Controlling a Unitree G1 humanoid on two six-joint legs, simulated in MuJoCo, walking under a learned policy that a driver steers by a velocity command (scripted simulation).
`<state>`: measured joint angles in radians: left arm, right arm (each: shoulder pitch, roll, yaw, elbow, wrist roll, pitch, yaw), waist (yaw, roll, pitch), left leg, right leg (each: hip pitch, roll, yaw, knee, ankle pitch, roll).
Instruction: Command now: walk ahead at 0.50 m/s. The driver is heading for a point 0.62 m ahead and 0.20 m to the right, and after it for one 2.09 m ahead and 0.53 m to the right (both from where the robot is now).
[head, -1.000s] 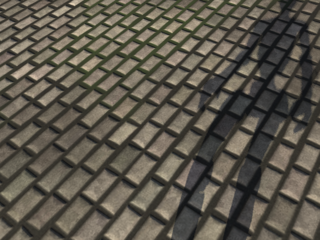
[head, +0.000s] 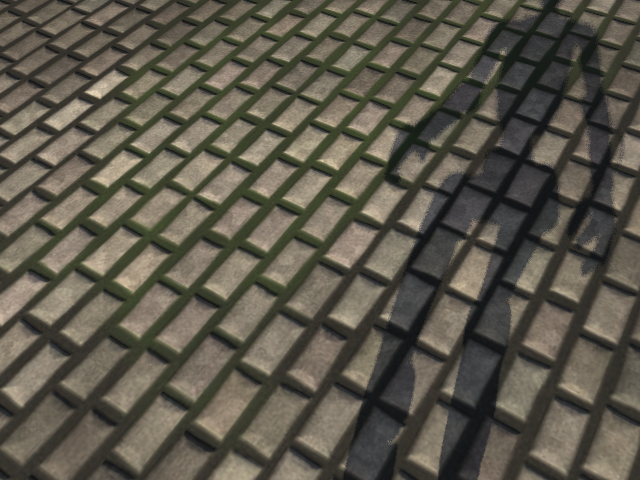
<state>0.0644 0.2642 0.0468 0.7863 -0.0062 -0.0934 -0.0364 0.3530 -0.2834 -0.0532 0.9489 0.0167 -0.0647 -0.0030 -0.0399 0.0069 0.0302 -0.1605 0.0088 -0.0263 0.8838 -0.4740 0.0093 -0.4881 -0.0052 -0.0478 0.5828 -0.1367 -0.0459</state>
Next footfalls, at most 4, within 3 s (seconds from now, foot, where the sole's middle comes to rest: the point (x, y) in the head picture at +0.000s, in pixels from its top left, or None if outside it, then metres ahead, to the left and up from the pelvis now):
0.48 left None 0.45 0.14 -0.76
1.00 right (421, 388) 0.64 -0.19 -0.76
1.44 left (338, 325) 0.80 -0.02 -0.76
2.64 right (485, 255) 0.99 -0.41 -0.76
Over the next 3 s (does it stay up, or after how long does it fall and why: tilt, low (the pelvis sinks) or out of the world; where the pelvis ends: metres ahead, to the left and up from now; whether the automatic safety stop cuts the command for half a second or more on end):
stays up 1.03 -0.33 0.03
